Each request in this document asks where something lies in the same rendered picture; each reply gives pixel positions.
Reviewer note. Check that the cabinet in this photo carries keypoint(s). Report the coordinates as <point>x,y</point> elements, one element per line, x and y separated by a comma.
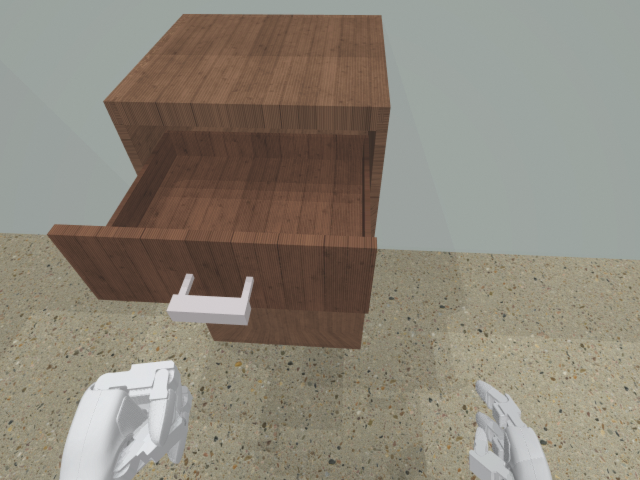
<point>264,73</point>

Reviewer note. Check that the robot left hand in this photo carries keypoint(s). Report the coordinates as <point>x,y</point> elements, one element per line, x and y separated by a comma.
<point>146,403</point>

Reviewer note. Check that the robot right hand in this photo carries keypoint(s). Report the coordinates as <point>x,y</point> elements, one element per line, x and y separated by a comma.
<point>516,447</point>

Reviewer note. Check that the handle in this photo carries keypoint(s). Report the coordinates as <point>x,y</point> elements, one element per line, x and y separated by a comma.
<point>210,309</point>

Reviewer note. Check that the drawer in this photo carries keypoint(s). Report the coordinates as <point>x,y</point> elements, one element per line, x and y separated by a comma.
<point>290,210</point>

